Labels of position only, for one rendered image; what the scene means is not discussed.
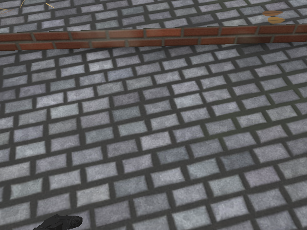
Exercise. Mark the left robot hand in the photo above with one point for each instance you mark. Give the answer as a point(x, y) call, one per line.
point(58, 222)

